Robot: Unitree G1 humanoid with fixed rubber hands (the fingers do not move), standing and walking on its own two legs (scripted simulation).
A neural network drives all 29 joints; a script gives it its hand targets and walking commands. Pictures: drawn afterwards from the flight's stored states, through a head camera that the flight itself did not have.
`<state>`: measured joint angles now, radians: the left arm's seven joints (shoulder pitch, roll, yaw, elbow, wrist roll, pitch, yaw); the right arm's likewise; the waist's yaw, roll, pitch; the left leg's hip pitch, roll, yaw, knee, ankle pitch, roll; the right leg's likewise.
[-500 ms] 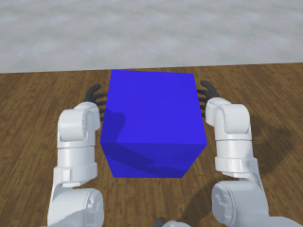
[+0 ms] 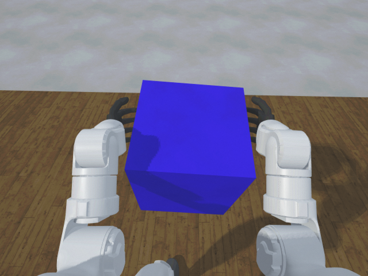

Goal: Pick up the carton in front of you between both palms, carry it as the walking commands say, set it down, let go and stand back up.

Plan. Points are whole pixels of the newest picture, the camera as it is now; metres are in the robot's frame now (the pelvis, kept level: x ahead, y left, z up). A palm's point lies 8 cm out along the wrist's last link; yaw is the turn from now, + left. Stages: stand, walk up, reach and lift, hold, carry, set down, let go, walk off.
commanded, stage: carry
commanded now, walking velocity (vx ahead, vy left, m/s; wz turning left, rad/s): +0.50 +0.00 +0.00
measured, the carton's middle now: (187, 154) +0.36 +0.02 +0.05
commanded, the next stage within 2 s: none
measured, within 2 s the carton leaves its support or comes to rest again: neither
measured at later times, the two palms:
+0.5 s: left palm (151, 59) +0.66 +0.14 +0.10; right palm (254, 62) +0.65 -0.16 +0.11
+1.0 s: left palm (157, 27) +0.92 +0.16 +0.07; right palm (235, 28) +0.94 -0.14 +0.06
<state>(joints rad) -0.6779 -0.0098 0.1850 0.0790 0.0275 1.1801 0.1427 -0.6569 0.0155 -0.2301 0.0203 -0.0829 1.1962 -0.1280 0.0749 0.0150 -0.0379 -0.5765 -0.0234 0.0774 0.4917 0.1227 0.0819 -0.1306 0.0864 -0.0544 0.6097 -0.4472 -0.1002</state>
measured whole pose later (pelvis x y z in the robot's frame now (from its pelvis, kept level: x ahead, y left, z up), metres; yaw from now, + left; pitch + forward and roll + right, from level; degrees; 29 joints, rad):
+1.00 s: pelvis +0.57 -0.01 -0.05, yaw +0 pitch +6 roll +1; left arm -0.66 -0.02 0.19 0.07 0.03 1.17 0.15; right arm -0.64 0.01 -0.22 0.02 -0.08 1.19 -0.13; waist 0.08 0.01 -0.01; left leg -0.69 0.02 0.03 0.70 -0.01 0.05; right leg -0.19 0.08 -0.06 0.54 -0.34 -0.11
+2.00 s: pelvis +1.14 -0.01 -0.11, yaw +1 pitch +6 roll +1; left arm -0.65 -0.02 0.19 0.12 0.04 1.17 0.15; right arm -0.64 0.01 -0.21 0.09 -0.08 1.18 -0.14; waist 0.07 0.00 0.01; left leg -0.75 0.05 0.00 0.93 -0.16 0.03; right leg -0.28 0.07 -0.08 0.53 -0.25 -0.12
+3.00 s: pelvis +1.72 -0.01 -0.17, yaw +1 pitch +5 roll +1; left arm -0.62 -0.01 0.18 0.17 0.05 1.17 0.15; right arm -0.65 0.00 -0.18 0.20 -0.07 1.17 -0.13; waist 0.05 0.00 0.00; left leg -0.73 0.06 0.00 1.15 -0.33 0.02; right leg -0.35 0.07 -0.11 0.52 -0.23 -0.15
